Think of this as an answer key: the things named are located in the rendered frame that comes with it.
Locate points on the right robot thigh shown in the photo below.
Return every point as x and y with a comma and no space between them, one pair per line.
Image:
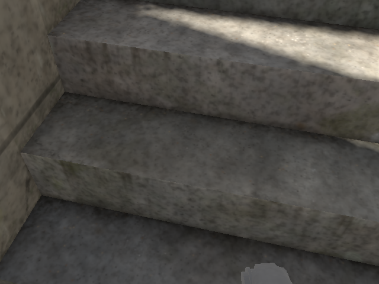
265,273

